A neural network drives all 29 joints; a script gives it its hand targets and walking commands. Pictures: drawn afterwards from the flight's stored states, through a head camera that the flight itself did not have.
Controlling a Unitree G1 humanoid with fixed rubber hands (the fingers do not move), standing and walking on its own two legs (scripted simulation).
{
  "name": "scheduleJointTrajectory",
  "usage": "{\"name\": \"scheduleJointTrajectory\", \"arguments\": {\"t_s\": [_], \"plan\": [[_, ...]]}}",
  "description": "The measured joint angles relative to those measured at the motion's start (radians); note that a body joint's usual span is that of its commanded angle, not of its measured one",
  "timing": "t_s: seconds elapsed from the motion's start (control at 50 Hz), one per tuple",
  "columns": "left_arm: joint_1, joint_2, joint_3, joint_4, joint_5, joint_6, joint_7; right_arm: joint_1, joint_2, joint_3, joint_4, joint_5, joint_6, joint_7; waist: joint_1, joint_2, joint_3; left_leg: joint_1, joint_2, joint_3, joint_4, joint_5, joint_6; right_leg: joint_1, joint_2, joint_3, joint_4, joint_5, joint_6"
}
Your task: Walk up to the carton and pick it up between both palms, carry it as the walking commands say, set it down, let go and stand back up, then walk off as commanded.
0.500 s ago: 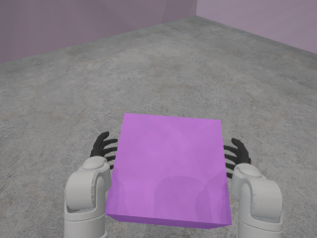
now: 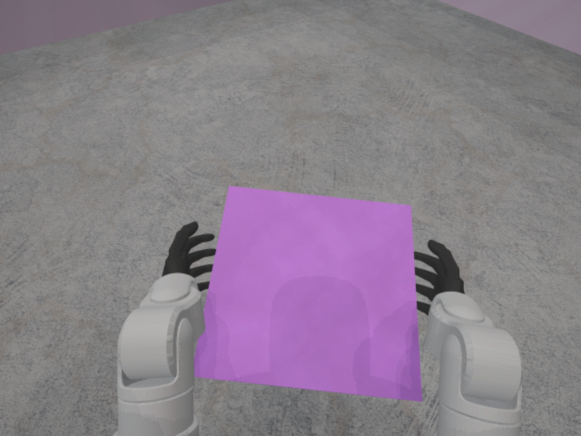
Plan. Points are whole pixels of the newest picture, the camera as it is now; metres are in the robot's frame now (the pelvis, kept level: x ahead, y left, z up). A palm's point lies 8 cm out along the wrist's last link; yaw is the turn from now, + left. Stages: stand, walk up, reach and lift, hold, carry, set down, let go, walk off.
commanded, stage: carry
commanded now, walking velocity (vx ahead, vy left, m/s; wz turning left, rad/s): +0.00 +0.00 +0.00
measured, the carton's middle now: (307, 298) +0.30 +0.01 +0.02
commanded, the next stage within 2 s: none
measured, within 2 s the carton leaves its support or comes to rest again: neither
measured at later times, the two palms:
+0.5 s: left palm (162, 325) +0.23 +0.18 +0.06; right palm (425, 340) +0.23 -0.14 +0.06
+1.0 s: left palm (175, 322) +0.23 +0.16 +0.07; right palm (445, 347) +0.22 -0.15 +0.06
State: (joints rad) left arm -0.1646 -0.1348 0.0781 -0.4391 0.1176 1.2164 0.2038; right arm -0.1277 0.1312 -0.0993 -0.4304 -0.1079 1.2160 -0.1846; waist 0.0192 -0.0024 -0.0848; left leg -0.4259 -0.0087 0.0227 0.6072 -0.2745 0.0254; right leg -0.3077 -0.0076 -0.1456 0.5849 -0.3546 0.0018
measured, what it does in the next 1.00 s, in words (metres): stands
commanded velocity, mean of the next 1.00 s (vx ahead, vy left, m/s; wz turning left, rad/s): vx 0.00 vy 0.00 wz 0.00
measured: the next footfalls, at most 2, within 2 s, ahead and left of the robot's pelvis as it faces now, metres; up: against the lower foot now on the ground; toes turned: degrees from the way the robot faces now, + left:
none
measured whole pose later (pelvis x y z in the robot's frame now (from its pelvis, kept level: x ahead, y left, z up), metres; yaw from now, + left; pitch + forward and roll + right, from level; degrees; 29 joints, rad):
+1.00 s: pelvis -0.05 +0.00 +0.00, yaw +0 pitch +1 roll -1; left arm -0.17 -0.14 0.16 -0.08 0.12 0.90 0.16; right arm -0.14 0.13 -0.12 -0.09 -0.12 0.93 -0.17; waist 0.00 0.01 -0.10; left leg -0.41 -0.01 0.03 0.58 -0.20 0.03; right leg -0.31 -0.01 -0.15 0.59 -0.31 -0.04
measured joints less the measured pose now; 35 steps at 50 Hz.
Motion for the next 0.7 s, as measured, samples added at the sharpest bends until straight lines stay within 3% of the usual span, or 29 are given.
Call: {"name": "scheduleJointTrajectory", "arguments": {"t_s": [0.1, 0.16, 0.22, 0.3, 0.4, 0.48, 0.7], "plan": [[-0.005, 0.0, 0.032, 0.137, 0.0, -0.07, -0.029, -0.002, 0.0, 0.0, 0.099, -0.017, -0.038, -0.004, -0.032, 0.026, -0.006, -0.001, 0.0, 0.005, 0.0, 0.011, 0.0, 0.0, 0.0, 0.0, 0.0, -0.013, -0.04], [-0.007, -0.001, 0.066, 0.259, 0.0, -0.147, -0.043, -0.009, 0.0, -0.002, 0.219, -0.028, -0.104, 0.0, -0.042, 0.019, -0.006, -0.001, 0.0, 0.005, 0.0, 0.02, 0.0, 0.0, 0.0, 0.0, 0.0, -0.011, -0.043], [-0.007, -0.001, 0.082, 0.311, 0.0, -0.205, -0.045, -0.009, 0.0, -0.004, 0.289, -0.028, -0.174, 0.007, -0.038, 0.011, -0.002, -0.001, 0.001, 0.005, 0.0, 0.03, 0.0, 0.0, 0.0, 0.0, 0.001, -0.003, -0.043], [-0.007, -0.001, 0.088, 0.331, 0.0, -0.284, -0.047, -0.012, 0.0, -0.005, 0.326, -0.025, -0.263, 0.013, -0.025, 0.016, -0.003, 0.004, 0.001, 0.005, 0.0, 0.027, 0.0, 0.0, 0.0, -0.001, 0.009, 0.004, -0.043], [-0.007, -0.001, 0.09, 0.345, 0.0, -0.323, -0.049, -0.012, 0.0, -0.006, 0.348, -0.024, -0.305, 0.013, -0.001, 0.011, -0.013, 0.004, 0.001, 0.006, 0.0, 0.042, 0.004, 0.0, -0.001, -0.001, 0.009, 0.02, -0.043], [-0.005, -0.001, 0.099, 0.388, 0.0, -0.33, -0.049, -0.012, 0.0, -0.011, 0.399, -0.035, -0.318, 0.02, 0.01, 0.006, -0.024, 0.005, 0.001, 0.006, -0.002, 0.052, 0.008, 0.0, -0.001, -0.001, 0.009, 0.03, -0.043], [-0.007, -0.001, 0.09, 0.375, 0.0, -0.323, -0.048, -0.011, 0.0, -0.014, 0.378, -0.034, -0.306, 0.017, 0.003, -0.004, -0.025, 0.015, 0.001, 0.006, -0.022, 0.074, 0.008, 0.0, -0.001, -0.001, 0.009, 0.041, -0.043]]}}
